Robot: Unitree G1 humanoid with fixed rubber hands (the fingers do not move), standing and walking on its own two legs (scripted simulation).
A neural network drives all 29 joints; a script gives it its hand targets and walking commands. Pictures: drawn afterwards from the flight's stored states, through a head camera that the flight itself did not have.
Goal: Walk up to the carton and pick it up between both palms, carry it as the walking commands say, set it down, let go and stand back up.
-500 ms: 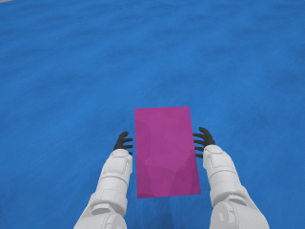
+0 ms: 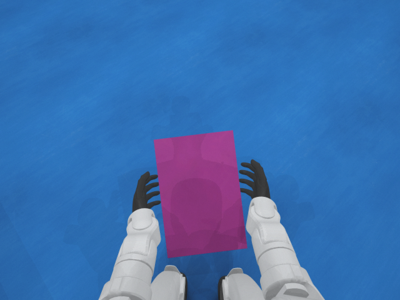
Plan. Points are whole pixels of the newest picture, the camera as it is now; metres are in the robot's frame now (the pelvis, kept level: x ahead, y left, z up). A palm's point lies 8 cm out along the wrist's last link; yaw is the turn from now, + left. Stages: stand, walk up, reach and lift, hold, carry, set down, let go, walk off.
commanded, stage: set down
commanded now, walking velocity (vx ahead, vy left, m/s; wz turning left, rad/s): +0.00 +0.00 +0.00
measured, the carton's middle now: (200, 186) +0.39 +0.01 -0.16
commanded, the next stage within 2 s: none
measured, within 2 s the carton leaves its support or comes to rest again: neither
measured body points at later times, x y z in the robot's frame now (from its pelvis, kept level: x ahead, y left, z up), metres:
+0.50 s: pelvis -0.03 -0.01 -0.08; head +0.16 +0.00 +0.33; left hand +0.34 +0.13 -0.18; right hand +0.36 -0.12 -0.17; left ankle +0.06 +0.10 -0.69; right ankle +0.04 -0.11 -0.69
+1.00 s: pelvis -0.04 +0.01 -0.16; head +0.19 +0.03 +0.23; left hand +0.38 +0.13 -0.26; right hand +0.39 -0.12 -0.25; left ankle +0.06 +0.10 -0.69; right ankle +0.04 -0.11 -0.69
